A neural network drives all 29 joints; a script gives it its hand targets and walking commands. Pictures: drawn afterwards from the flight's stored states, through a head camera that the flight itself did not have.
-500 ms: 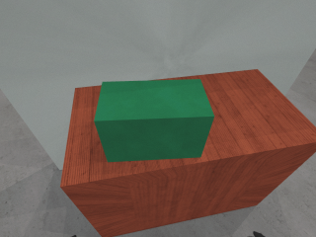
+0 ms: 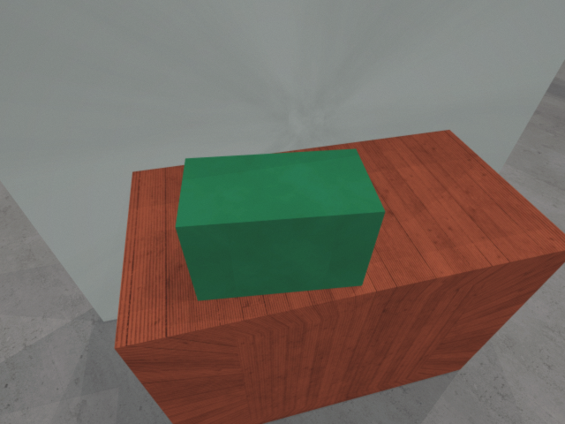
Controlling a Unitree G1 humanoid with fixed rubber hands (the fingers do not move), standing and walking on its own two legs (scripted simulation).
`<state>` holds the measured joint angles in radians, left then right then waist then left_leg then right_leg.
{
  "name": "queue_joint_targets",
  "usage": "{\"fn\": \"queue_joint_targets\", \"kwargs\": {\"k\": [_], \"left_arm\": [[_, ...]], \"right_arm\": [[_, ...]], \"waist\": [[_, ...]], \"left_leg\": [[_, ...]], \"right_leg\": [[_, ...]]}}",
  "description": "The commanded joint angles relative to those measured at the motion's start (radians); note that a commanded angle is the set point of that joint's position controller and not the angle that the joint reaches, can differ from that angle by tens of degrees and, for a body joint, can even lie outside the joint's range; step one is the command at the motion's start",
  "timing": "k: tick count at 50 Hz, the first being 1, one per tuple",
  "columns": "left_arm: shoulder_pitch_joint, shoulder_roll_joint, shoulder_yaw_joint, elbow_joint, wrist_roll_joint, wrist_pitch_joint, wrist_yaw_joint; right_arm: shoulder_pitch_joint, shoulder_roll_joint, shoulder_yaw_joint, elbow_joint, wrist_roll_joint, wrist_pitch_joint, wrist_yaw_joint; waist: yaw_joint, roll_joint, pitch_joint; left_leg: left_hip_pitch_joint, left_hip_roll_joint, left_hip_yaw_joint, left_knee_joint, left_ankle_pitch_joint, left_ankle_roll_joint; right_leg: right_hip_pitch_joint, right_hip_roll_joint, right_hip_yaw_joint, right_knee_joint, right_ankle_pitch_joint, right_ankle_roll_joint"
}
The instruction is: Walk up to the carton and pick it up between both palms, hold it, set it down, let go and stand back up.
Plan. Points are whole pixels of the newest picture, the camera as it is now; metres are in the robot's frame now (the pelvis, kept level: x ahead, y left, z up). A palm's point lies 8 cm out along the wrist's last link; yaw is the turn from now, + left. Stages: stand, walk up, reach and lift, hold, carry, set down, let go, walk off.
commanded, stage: stand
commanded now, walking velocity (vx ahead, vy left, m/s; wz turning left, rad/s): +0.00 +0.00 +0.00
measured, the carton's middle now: (277, 224) +0.48 +0.01 +0.01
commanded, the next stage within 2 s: none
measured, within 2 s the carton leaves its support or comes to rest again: neither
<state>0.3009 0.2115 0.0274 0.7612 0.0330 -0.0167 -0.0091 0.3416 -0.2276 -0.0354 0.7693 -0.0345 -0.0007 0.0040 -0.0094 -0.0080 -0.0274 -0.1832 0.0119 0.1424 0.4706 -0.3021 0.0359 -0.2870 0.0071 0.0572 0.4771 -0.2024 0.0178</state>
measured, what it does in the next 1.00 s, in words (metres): stands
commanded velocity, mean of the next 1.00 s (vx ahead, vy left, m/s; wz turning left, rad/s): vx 0.00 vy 0.00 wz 0.00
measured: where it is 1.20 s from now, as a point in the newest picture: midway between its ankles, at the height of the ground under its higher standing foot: outside the picture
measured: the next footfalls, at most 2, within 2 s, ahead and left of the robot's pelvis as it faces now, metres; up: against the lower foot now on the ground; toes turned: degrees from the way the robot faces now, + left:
none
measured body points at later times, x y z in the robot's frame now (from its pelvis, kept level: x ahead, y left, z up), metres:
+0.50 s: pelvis +0.00 +0.00 +0.00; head +0.00 -0.01 +0.45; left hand +0.05 +0.24 -0.14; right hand +0.01 -0.26 -0.14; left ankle -0.03 +0.09 -0.74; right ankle +0.03 -0.13 -0.74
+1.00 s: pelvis +0.00 -0.01 +0.00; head -0.01 -0.02 +0.45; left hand +0.00 +0.21 -0.15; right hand -0.04 -0.23 -0.16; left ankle -0.03 +0.09 -0.74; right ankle +0.03 -0.13 -0.74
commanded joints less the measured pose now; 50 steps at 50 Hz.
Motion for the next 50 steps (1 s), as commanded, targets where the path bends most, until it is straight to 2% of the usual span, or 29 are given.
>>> {"fn": "queue_joint_targets", "kwargs": {"k": [1,6,7,9,12,13,15,16,17,18,19,21,22,25,26,27,28,30,31,32,38,40,42,50], "left_arm": [[0.004,0.095,0.024,-0.041,-0.002,-0.014,0.013],[0.021,0.093,0.024,-0.009,-0.004,-0.009,0.020],[0.031,0.082,0.022,0.009,-0.005,-0.011,0.024],[0.048,0.092,0.025,0.029,-0.005,-0.010,0.027],[0.040,0.095,0.027,0.043,-0.003,-0.009,0.028],[0.047,0.092,0.029,0.053,-0.004,-0.011,0.030],[0.044,0.081,0.024,0.071,-0.005,-0.013,0.029],[0.036,0.082,0.024,0.080,-0.006,-0.012,0.031],[0.033,0.075,0.025,0.084,-0.006,-0.011,0.034],[0.035,0.077,0.024,0.096,-0.007,-0.011,0.036],[0.024,0.081,0.025,0.099,-0.007,-0.011,0.039],[0.043,0.076,0.025,0.122,-0.009,-0.008,0.037],[0.047,0.078,0.025,0.128,-0.008,-0.007,0.037],[0.047,0.070,0.024,0.151,-0.009,-0.004,0.038],[0.047,0.065,0.022,0.159,-0.010,-0.004,0.037],[0.055,0.050,0.017,0.177,-0.010,-0.002,0.040],[0.064,0.049,0.016,0.188,-0.010,-0.002,0.041],[0.050,0.056,0.017,0.196,-0.012,0.000,0.038],[0.052,0.056,0.016,0.203,-0.010,0.002,0.040],[0.040,0.051,0.016,0.210,-0.011,0.003,0.040],[0.057,0.028,0.003,0.264,-0.012,-0.001,0.047],[0.038,0.023,0.003,0.272,-0.018,0.002,0.044],[0.068,0.034,0.003,0.292,-0.019,0.003,0.045],[0.057,0.011,-0.007,0.332,-0.020,0.005,0.048]], "right_arm": [[0.027,-0.118,-0.032,-0.037,0.003,-0.011,-0.013],[0.038,-0.117,-0.031,-0.013,0.004,-0.006,-0.019],[0.041,-0.115,-0.033,0.002,0.001,-0.008,-0.019],[0.056,-0.102,-0.031,0.023,0.005,-0.008,-0.020],[0.053,-0.099,-0.032,0.038,0.004,-0.006,-0.025],[0.045,-0.108,-0.034,0.045,0.002,-0.005,-0.026],[0.058,-0.100,-0.034,0.062,0.005,-0.004,-0.025],[0.050,-0.102,-0.036,0.068,0.004,-0.003,-0.026],[0.067,-0.110,-0.036,0.077,0.004,-0.002,-0.029],[0.082,-0.106,-0.035,0.088,0.003,-0.002,-0.032],[0.089,-0.095,-0.034,0.098,0.005,0.000,-0.033],[0.070,-0.074,-0.026,0.118,0.006,0.003,-0.032],[0.066,-0.073,-0.025,0.118,0.006,0.003,-0.033],[0.088,-0.076,-0.026,0.146,0.005,-0.002,-0.036],[0.080,-0.071,-0.024,0.155,0.006,0.000,-0.036],[0.093,-0.062,-0.021,0.163,0.008,0.000,-0.035],[0.088,-0.060,-0.020,0.174,0.008,0.002,-0.036],[0.091,-0.070,-0.023,0.193,0.007,0.003,-0.036],[0.098,-0.064,-0.021,0.196,0.007,0.002,-0.037],[0.109,-0.057,-0.016,0.205,0.008,0.001,-0.038],[0.114,-0.027,-0.007,0.243,0.009,-0.004,-0.042],[0.127,-0.022,-0.008,0.263,0.008,-0.002,-0.041],[0.121,-0.026,-0.009,0.269,0.009,0.000,-0.043],[0.144,0.013,0.004,0.315,0.012,0.001,-0.045]], "waist": [[-0.003,0.019,0.021],[-0.003,0.008,0.039],[0.003,0.040,0.051],[0.000,0.020,0.045],[0.000,0.031,0.067],[0.008,-0.004,0.034],[-0.001,-0.017,0.045],[-0.001,-0.041,0.049],[-0.009,-0.015,0.039],[-0.013,-0.030,0.045],[-0.018,-0.020,0.064],[-0.003,0.009,0.070],[-0.001,0.004,0.082],[0.000,0.022,0.076],[0.004,0.008,0.086],[-0.007,0.008,0.082],[0.003,0.017,0.091],[0.001,0.041,0.099],[0.002,0.009,0.101],[-0.006,0.025,0.100],[-0.001,-0.025,0.080],[-0.009,-0.018,0.118],[-0.002,-0.014,0.104],[-0.008,0.009,0.117]], "left_leg": [[0.004,0.119,-0.130,-0.110,0.110,0.019],[0.002,0.117,-0.124,-0.115,0.086,0.024],[-0.006,0.119,-0.133,-0.125,0.098,0.030],[0.012,0.119,-0.130,-0.120,0.128,0.030],[0.001,0.116,-0.126,-0.132,0.091,0.029],[0.019,0.118,-0.125,-0.131,0.095,0.030],[0.025,0.105,-0.109,-0.117,0.066,0.025],[0.038,0.109,-0.115,-0.121,0.074,0.025],[0.047,0.109,-0.110,-0.118,0.085,0.025],[0.046,0.110,-0.114,-0.124,0.085,0.022],[0.033,0.113,-0.117,-0.127,0.083,0.026],[0.024,0.111,-0.115,-0.147,0.039,0.027],[0.013,0.115,-0.119,-0.146,0.042,0.027],[0.006,0.114,-0.119,-0.158,0.040,0.023],[0.011,0.113,-0.115,-0.156,0.043,0.022],[0.025,0.111,-0.112,-0.156,0.025,0.017],[0.019,0.109,-0.113,-0.160,0.021,0.020],[0.008,0.107,-0.111,-0.171,-0.009,0.020],[0.014,0.113,-0.117,-0.168,0.009,0.020],[0.012,0.111,-0.112,-0.172,0.015,0.017],[0.036,0.108,-0.102,-0.148,0.061,0.016],[0.019,0.098,-0.096,-0.138,0.048,0.010],[0.042,0.097,-0.094,-0.135,0.033,0.009],[0.033,0.099,-0.091,-0.142,0.017,0.002]], "right_leg": [[-0.017,-0.055,0.055,-0.034,0.154,-0.015],[-0.019,-0.054,0.060,-0.037,0.158,-0.016],[-0.011,-0.048,0.069,-0.043,0.163,-0.018],[-0.008,-0.052,0.075,-0.047,0.179,-0.017],[-0.009,-0.053,0.079,-0.061,0.159,-0.021],[0.016,-0.053,0.074,-0.063,0.171,-0.021],[-0.003,-0.059,0.094,-0.082,0.170,-0.027],[-0.012,-0.057,0.096,-0.078,0.171,-0.029],[-0.002,-0.058,0.092,-0.077,0.184,-0.032],[-0.001,-0.052,0.086,-0.077,0.180,-0.030],[-0.004,-0.059,0.090,-0.084,0.187,-0.034],[-0.007,-0.050,0.091,-0.089,0.135,-0.033],[0.004,-0.053,0.091,-0.090,0.145,-0.033],[0.025,-0.056,0.091,-0.089,0.135,-0.035],[0.007,-0.056,0.093,-0.095,0.138,-0.034],[-0.001,-0.051,0.092,-0.101,0.120,-0.035],[0.006,-0.049,0.092,-0.101,0.102,-0.033],[0.002,-0.044,0.088,-0.101,0.089,-0.030],[0.005,-0.044,0.087,-0.099,0.101,-0.034],[0.009,-0.048,0.085,-0.100,0.114,-0.031],[0.033,-0.056,0.087,-0.105,0.148,-0.040],[0.013,-0.059,0.101,-0.124,0.103,-0.037],[0.001,-0.061,0.112,-0.134,0.084,-0.043],[-0.003,-0.053,0.096,-0.131,0.079,-0.041]]}}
